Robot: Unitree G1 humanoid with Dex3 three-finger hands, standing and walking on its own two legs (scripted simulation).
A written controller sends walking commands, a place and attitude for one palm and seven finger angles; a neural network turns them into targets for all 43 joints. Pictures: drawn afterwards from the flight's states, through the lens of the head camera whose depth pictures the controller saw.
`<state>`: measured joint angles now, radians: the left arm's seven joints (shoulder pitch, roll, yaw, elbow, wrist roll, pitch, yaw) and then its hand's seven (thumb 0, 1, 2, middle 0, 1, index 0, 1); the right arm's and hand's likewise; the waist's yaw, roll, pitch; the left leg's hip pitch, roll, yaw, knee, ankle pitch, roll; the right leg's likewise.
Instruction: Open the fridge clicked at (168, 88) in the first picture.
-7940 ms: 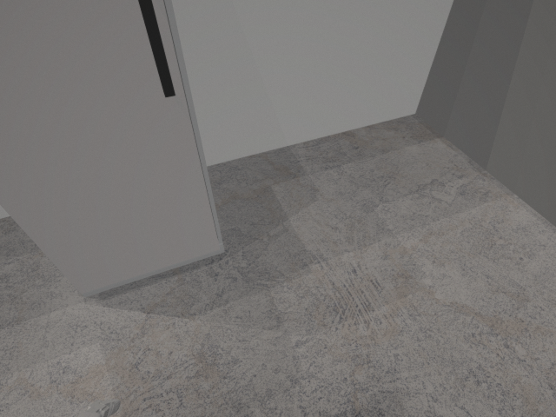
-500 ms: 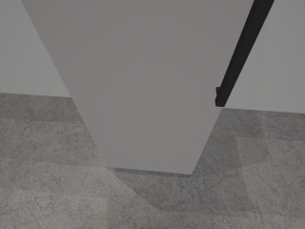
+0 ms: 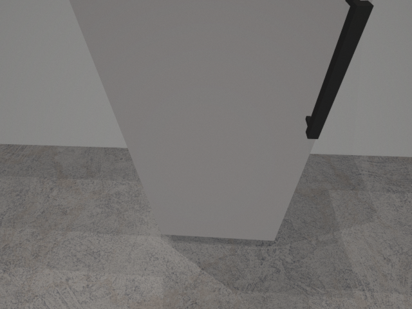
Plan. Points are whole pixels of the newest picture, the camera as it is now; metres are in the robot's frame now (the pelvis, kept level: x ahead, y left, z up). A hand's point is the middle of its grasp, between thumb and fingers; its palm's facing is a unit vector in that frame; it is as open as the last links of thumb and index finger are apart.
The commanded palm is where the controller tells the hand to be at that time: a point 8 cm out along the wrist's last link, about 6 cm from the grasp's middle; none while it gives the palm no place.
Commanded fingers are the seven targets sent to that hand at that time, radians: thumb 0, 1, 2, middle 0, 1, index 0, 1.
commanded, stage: come to a stop and stand still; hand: right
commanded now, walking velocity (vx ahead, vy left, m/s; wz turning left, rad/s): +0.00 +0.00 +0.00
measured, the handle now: (328, 77) +0.51 -0.23 +0.20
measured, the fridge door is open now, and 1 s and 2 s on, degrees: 0 0 0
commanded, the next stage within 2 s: look again from close up in 0.78 s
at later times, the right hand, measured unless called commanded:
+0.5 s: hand out of the picture -0.04 -0.15 -0.18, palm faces +0.04 +0.99 -0.14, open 7.4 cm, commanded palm none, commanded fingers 0.00 -0.90 -0.90 0.20 0.30 0.20 0.30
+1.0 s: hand out of the picture +0.01 -0.20 -0.17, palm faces +0.03 +0.98 -0.21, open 7.3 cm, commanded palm none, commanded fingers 0.00 -0.90 -0.90 0.20 0.30 0.20 0.30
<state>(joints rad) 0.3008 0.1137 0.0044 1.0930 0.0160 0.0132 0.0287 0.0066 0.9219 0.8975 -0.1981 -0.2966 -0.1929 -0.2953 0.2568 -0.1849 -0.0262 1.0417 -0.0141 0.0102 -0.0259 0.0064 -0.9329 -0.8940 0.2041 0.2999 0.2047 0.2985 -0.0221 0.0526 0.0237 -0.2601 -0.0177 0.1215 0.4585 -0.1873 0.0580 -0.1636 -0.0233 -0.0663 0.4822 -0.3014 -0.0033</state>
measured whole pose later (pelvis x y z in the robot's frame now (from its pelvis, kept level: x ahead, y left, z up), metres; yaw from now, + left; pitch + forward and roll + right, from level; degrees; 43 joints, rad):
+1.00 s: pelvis +0.00 -0.02 +0.00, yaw +0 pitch -1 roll -1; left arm 0.34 0.14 -0.02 1.10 0.02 -0.03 0.02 0.00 0.91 0.90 -0.20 -0.30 -0.19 -0.30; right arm 0.29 -0.14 0.00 1.09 -0.01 -0.03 -0.03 0.01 -0.92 -0.89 0.20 0.30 0.20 0.30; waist 0.00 -0.02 0.02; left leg -0.25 0.03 0.10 0.46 -0.19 0.03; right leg -0.12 0.03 -0.09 0.42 -0.28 -0.04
